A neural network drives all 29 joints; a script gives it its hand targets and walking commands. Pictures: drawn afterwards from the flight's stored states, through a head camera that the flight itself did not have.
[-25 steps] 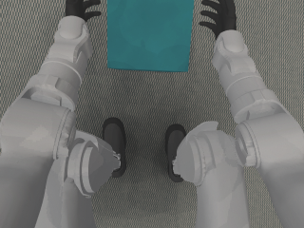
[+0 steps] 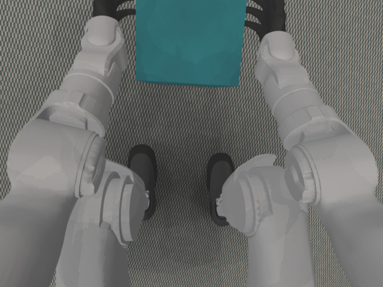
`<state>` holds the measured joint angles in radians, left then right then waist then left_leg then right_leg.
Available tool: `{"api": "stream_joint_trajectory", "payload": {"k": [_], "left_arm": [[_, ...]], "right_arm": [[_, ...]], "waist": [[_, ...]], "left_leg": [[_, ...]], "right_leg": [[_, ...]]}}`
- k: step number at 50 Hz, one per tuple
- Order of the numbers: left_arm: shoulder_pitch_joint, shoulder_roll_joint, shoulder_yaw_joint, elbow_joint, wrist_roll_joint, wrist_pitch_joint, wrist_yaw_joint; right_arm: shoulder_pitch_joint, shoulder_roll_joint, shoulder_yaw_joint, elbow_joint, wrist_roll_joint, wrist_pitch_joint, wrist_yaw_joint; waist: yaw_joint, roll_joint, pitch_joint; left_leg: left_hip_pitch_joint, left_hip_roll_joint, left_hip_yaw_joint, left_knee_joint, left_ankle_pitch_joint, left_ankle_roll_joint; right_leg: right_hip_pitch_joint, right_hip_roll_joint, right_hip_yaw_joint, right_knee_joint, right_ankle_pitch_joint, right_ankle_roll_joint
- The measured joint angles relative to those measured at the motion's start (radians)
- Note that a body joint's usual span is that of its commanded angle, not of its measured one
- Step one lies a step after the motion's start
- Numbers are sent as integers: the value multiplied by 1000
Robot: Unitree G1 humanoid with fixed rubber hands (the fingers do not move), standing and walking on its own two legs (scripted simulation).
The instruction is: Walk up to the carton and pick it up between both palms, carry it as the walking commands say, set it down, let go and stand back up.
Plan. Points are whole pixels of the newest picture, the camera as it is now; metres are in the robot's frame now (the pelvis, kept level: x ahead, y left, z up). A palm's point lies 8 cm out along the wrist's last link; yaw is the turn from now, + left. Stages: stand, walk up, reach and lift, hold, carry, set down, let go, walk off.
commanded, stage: reach and lift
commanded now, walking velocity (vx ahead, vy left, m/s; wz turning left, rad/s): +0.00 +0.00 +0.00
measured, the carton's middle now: (187, 41) +0.51 +0.01 -0.27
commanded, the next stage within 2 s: none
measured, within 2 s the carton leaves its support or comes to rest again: leaves its support in 0.44 s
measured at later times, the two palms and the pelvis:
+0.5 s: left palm (103, 9) +0.53 +0.14 -0.18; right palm (271, 25) +0.52 -0.12 -0.18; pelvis +0.01 +0.01 -0.02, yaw -1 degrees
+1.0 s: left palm (95, 10) +0.51 +0.14 -0.12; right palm (286, 24) +0.51 -0.12 -0.11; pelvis +0.00 +0.02 +0.01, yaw -2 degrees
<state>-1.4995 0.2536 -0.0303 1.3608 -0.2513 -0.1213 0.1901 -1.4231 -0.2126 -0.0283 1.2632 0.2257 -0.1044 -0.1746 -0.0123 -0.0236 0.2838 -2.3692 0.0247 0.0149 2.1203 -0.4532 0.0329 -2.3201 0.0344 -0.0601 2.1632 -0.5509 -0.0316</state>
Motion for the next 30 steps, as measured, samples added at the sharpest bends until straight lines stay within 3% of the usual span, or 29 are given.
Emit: {"api": "stream_joint_trajectory", "payload": {"k": [17,24,30], "left_arm": [[4,-13,71,-2,81,125,-18],[63,-29,35,-64,55,163,12],[167,-57,89,-165,54,162,38]], "right_arm": [[-2,2,-68,-2,-52,135,29],[64,13,-43,-78,-22,166,-8],[134,57,-100,-156,-70,170,-36]], "waist": [[0,20,8],[10,23,-38],[23,24,-79]], "left_leg": [[2,-8,9,115,-38,15],[17,-35,7,114,-37,2],[49,-81,-8,99,-85,-32]], "right_leg": [[14,2,7,110,-40,18],[16,24,28,111,-58,34],[30,57,55,81,-54,55]]}}
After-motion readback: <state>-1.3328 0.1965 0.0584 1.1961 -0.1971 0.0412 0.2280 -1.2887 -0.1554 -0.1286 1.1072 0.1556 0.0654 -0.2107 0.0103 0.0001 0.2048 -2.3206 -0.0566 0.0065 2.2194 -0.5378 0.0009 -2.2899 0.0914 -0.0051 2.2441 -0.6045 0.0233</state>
